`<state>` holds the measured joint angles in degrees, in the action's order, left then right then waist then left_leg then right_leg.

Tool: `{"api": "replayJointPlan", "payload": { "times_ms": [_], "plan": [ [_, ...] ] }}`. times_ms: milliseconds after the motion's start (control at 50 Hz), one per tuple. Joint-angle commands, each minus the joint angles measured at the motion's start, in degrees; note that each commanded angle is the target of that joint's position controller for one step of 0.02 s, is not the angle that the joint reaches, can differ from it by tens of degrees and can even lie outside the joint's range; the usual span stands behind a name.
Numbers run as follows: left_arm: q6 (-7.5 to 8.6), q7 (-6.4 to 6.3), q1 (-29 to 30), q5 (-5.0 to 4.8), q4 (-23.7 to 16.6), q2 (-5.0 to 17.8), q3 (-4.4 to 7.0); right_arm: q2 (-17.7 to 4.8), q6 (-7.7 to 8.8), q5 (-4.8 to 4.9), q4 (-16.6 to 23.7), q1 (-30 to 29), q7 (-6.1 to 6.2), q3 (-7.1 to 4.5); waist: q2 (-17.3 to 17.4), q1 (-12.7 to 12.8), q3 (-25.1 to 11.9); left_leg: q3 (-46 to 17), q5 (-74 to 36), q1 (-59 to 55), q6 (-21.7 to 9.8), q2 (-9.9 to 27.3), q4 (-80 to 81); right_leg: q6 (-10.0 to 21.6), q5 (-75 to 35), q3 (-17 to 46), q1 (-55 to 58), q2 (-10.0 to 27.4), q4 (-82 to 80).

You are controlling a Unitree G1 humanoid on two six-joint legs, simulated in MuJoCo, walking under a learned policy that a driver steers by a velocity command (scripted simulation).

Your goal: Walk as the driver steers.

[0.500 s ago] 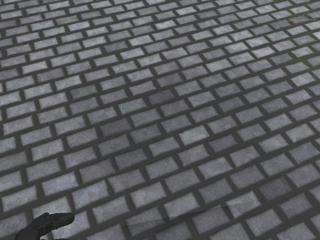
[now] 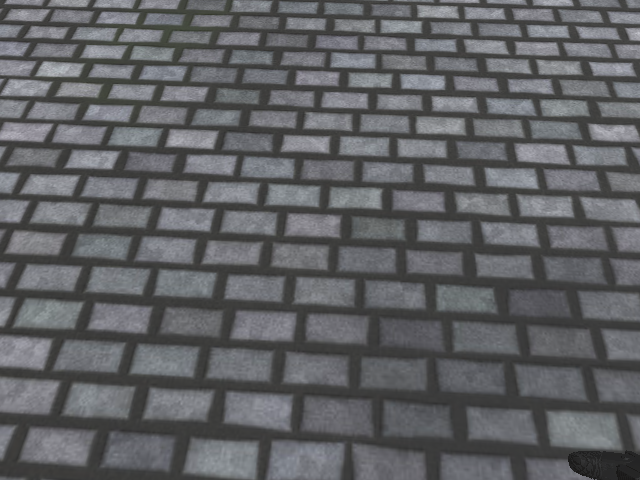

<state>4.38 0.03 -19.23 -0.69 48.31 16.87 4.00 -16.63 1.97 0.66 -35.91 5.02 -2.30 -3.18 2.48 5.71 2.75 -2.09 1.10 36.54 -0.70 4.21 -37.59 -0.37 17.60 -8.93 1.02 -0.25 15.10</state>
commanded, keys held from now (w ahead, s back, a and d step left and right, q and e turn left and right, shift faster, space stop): no key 0.94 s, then w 0.06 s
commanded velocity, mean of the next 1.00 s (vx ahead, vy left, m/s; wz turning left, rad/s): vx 0.08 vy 0.00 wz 0.08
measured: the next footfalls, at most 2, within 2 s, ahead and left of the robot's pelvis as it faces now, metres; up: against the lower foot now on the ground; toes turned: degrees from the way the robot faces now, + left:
left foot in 0.06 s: +0.22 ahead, +0.12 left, +0.00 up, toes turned +2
right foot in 0.42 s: +0.20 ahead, -0.12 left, +0.00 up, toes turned +2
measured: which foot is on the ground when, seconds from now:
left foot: up 0.00-0.04, down 0.06-1.00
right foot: down 0.00-0.08, up 0.10-0.40, down 0.42-1.00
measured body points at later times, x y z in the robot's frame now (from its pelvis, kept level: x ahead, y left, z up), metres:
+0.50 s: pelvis +0.14 +0.02 +0.00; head +0.14 +0.00 +0.45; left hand +0.23 +0.29 -0.12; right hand +0.28 -0.23 -0.13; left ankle +0.18 +0.12 -0.74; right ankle +0.16 -0.12 -0.74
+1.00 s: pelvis +0.18 +0.00 +0.00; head +0.18 +0.00 +0.45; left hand +0.24 +0.26 -0.14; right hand +0.27 -0.26 -0.14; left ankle +0.18 +0.12 -0.74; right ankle +0.16 -0.12 -0.74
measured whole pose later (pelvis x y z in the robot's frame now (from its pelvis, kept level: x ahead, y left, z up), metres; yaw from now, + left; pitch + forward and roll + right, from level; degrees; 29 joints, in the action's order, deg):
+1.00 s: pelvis +0.18 +0.00 +0.00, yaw +2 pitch -2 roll +0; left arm 0.3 -1.4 -10.1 0.0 58.1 13.7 1.2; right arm -13.7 -1.2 0.1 -57.8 8.8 1.9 -2.6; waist 0.0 0.2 1.8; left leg -0.7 15.3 12.1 0.1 0.0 -29.0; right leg -0.4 17.6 -0.2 -9.5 0.8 28.7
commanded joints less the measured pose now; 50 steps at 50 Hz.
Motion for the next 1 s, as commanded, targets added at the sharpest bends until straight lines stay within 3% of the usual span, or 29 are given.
{"api": "replayJointPlan", "payload": {
  "times_ms": [20, 40, 60, 80, 100, 120, 140, 160, 180, 240, 320, 380, 400, 420, 440, 460, 480, 500, 580, 720, 860, 940, 960, 1000],
  "plan": [
    [0.03, -0.48, 3.1, -1.25, -2.8, 11.3, 2.40, -4.1, 1.11, -0.54, 4.5, 0.1, -0.67, -1.31, -8.0, -4.7, -3.1, 3.1, 1.5, -10.3, -2.5, -4.1, 5.4, 7.3, -45.7, 4.8, -1.4, 13.9, 4.4],
    [-0.22, -0.67, 3.9, -1.56, -2.6, 11.4, 2.37, -5.6, 1.11, -0.89, 3.0, 5.0, -0.51, -2.19, -7.6, -7.9, -5.8, 3.9, -0.9, -17.1, -3.8, -5.6, 9.0, 5.9, -48.9, 3.7, -1.4, 12.7, 10.4],
    [-0.22, -0.76, 2.9, -1.22, -2.4, 10.1, 1.86, -8.3, 0.97, -1.15, 1.4, 10.3, 0.13, -3.35, -5.9, -10.6, -8.9, 3.7, -8.7, -27.0, -5.3, -6.2, 12.0, 3.7, -46.3, 1.8, -5.1, 10.4, 19.2],
    [0.20, -0.74, 1.8, 1.24, -4.1, 6.9, 0.45, -13.0, 0.48, -2.08, 0.7, 16.5, 1.35, -4.20, 2.0, -12.0, -16.2, -8.0, -35.7, -43.4, -8.9, 4.8, 7.2, 0.6, -23.5, 0.6, -17.1, 6.8, 35.6],
    [0.41, 0.61, -8.3, 2.09, -3.3, 1.7, -2.01, -14.0, 0.22, -2.88, 2.0, 13.2, 1.66, -2.91, 12.5, -5.9, -27.1, -28.7, -51.9, -58.8, -21.9, 21.6, 5.2, -2.8, 24.7, 6.6, -32.4, 0.4, 54.8],
    [-0.09, 0.98, -6.2, 0.38, -0.8, 7.5, -0.64, -9.6, -0.27, -1.94, 2.1, 14.5, 1.14, -2.25, 4.6, -10.1, -32.4, -27.7, -42.2, -54.9, -21.4, 18.9, 7.9, -2.6, 24.1, 14.9, -30.9, 2.3, 57.8],
    [-0.69, 0.94, 0.3, -1.18, -2.9, 8.7, -0.25, -8.0, -0.28, -1.30, 1.6, 10.8, 0.75, -1.58, 3.6, -9.7, -22.9, -20.0, -36.1, -48.6, -18.6, 15.1, 10.1, -2.5, 21.2, 13.3, -35.1, 4.1, 56.7],
    [-1.33, 0.18, 3.2, -0.69, -3.3, 7.4, -0.55, -6.1, -0.19, -0.73, 1.0, 6.9, 0.69, -1.02, 0.4, -8.1, -16.3, -16.4, -29.1, -40.7, -15.8, 12.0, 12.4, -2.7, 17.6, 12.2, -36.1, 5.6, 52.6],
    [-2.32, -0.60, 3.7, 0.05, -2.9, 7.1, -0.41, -4.9, -0.20, -0.84, 0.9, 4.0, 0.75, -0.53, 0.2, -6.4, -12.3, -13.9, -23.8, -32.6, -14.4, 10.6, 14.9, -3.2, 14.8, 12.4, -33.3, 6.6, 49.0],
    [-4.54, -1.83, -1.0, 0.68, -1.0, 5.0, -0.56, -5.9, 0.07, -2.37, 0.1, -0.6, 0.88, -1.12, 4.0, -2.4, -10.2, -8.4, -16.5, -17.8, -14.1, 7.7, 20.2, -4.5, 8.2, 10.6, -20.8, 5.6, 41.1],
    [-5.08, -2.36, 2.8, 1.10, -1.1, 4.0, -0.92, -4.8, -0.17, -2.18, -2.3, -0.6, 1.82, -0.87, 4.5, -4.1, -10.6, -7.3, -1.2, -16.4, -13.0, 6.9, 22.0, -3.6, 0.0, 10.7, -16.0, 5.3, 29.2],
    [-5.04, -1.89, 4.3, 1.53, -0.9, 3.6, -0.91, -3.7, -0.88, -1.75, -3.9, -1.4, 2.06, -0.26, 3.9, -3.4, -7.7, -7.7, 18.0, -13.3, -10.1, 5.1, 22.1, -2.0, -6.4, 9.5, -10.7, 3.9, 19.2],
    [-4.91, -1.69, 4.6, 2.15, -0.8, 3.4, -0.97, -2.5, -0.95, -1.64, -4.7, -0.7, 2.02, 0.24, 3.1, -3.2, -6.5, -7.4, 23.1, -12.2, -7.9, 3.6, 21.4, -1.2, -8.3, 9.4, -8.4, 3.7, 15.1],
    [-4.69, -1.65, 5.1, 2.74, -1.3, 4.4, -0.98, -1.1, -0.88, -1.90, -5.9, 1.6, 1.93, 0.76, 1.0, -3.6, -4.9, -6.8, 26.5, -11.2, -4.9, 1.6, 19.9, 0.0, -11.4, 12.5, -7.3, 6.2, 10.9],
    [-4.56, -1.91, 6.4, 2.42, -2.2, 8.3, -0.36, -1.6, -0.77, -2.34, -6.5, 4.3, 1.83, 0.54, -5.0, -6.4, -2.9, -4.2, 26.9, -11.3, -2.4, -1.9, 16.3, 2.0, -12.4, 15.8, -9.4, 9.9, 9.2],
    [-4.47, -1.75, 8.6, 1.89, -1.1, 8.3, -0.07, -0.9, -1.01, -1.99, -6.9, 5.6, 2.16, 0.50, -11.9, -8.2, -2.3, -0.1, 20.8, -17.8, -0.7, -4.6, 14.8, 3.5, 2.3, 15.9, -18.4, 9.1, 6.9],
    [-4.07, -1.42, 9.9, 2.01, -1.5, 5.3, -0.76, -2.5, -1.28, -2.03, -7.2, 3.6, 2.55, 0.24, -10.9, -7.0, -0.9, 0.1, 16.7, -22.1, -0.2, -4.4, 12.9, 2.6, 8.2, 15.4, -22.6, 7.4, 4.8],
    [-3.62, -1.31, 10.1, 2.29, -1.0, 4.0, -1.23, -2.8, -1.57, -1.79, -7.3, 3.1, 2.86, -0.04, -10.5, -7.0, -1.1, 0.0, 14.5, -23.9, -0.7, -4.0, 12.2, 1.4, 7.8, 14.7, -23.6, 6.9, 4.5],
    [-2.23, -1.26, 8.3, 1.32, 0.9, 4.1, -1.42, -2.7, -1.89, -1.73, -9.6, 4.1, 3.27, -0.20, -6.1, -5.8, -3.3, -1.2, 7.3, -24.1, -1.6, -2.8, 12.5, 0.2, -5.3, 12.6, -17.3, 5.3, 8.3],
    [-2.83, -1.55, 8.1, 0.99, 3.6, 3.8, -1.63, -2.5, -1.89, -0.97, -13.7, 4.3, 3.56, -0.42, -2.7, -5.2, -5.0, -0.8, -1.2, -26.6, -1.1, -2.5, 11.5, 1.0, -14.6, 11.4, -13.3, 4.2, 10.1],
    [-3.32, -1.44, 8.8, 0.90, 6.2, 3.4, -1.66, -3.1, -2.54, -0.80, -17.5, 4.2, 4.24, -0.54, -2.3, -5.5, -4.2, -0.7, -2.8, -28.2, -0.8, -2.3, 11.9, 1.1, -16.2, 10.6, -12.5, 3.4, 9.3],
    [-3.54, -1.53, 8.8, 0.92, 7.5, 3.3, -1.67, -3.3, -2.70, -0.76, -19.4, 3.8, 4.46, -0.50, -2.6, -5.5, -3.6, -0.5, -2.2, -28.5, -0.7, -2.2, 12.3, 1.0, -15.5, 10.3, -12.2, 3.1, 8.7],
    [-3.66, -1.58, 7.7, 0.88, 8.4, 2.8, -1.73, -2.8, -2.76, -0.72, -20.4, 4.7, 4.47, -0.37, -2.7, -5.5, -4.8, 0.3, 3.3, -28.9, -0.8, -2.9, 12.4, 1.1, -10.0, 9.7, -11.7, 2.5, 8.2],
    [-4.04, -1.79, 7.4, 0.27, 9.0, 3.9, -1.25, -3.3, -2.87, -0.12, -21.2, 4.8, 4.46, -0.68, -4.0, -5.5, -1.9, 2.2, 23.1, -25.2, -1.7, -5.1, 10.6, 3.1, 9.2, 10.2, -14.4, 1.9, 7.8]
  ]
}}
Keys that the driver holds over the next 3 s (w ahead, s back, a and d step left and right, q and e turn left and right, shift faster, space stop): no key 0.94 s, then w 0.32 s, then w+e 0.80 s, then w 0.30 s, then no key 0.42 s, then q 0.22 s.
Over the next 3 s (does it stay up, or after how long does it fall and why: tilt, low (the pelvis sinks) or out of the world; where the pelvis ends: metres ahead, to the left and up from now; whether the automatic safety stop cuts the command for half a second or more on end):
stays up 0.98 -0.18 -0.01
